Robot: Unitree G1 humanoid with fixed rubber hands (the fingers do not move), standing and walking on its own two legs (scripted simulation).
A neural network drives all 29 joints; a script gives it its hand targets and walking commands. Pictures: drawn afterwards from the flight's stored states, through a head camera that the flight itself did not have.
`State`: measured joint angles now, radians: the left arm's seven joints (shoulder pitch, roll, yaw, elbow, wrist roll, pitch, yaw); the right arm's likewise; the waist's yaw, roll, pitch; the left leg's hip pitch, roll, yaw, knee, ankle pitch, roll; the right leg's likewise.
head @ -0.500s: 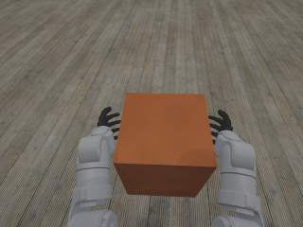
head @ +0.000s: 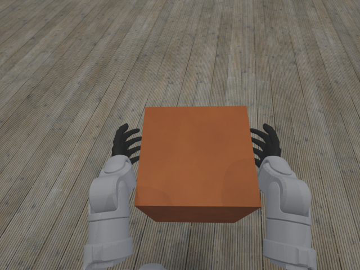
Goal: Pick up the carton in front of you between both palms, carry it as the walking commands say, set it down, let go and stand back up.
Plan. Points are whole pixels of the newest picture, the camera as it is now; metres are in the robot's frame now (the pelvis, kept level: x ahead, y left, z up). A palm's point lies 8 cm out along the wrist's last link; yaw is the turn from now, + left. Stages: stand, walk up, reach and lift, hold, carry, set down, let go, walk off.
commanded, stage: carry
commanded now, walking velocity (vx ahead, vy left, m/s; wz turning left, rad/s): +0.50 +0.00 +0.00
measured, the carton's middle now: (194, 171) +0.33 +0.01 +0.01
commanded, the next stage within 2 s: none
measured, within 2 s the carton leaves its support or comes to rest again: neither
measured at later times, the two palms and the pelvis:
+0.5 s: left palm (125, 82) +0.58 +0.21 +0.06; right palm (231, 88) +0.56 -0.09 +0.07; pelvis +0.35 +0.08 +0.00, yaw -4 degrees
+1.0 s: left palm (152, 22) +0.91 +0.18 +0.07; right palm (233, 26) +0.91 -0.12 +0.06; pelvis +0.66 +0.03 -0.01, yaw -1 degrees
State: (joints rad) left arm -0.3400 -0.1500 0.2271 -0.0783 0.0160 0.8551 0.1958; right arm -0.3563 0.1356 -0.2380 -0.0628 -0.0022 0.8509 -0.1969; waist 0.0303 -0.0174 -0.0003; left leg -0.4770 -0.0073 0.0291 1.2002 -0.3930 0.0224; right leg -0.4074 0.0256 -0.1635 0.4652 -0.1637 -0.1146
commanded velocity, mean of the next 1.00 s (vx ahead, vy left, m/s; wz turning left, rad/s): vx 0.37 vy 0.00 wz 0.00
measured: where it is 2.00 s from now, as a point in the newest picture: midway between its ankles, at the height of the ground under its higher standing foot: (183, 162)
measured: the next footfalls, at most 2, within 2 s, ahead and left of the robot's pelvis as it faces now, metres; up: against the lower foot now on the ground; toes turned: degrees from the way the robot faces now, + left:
left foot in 0.34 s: +0.43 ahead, +0.15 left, +0.00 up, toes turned +9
right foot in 0.90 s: +0.81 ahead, -0.06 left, +0.00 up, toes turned -4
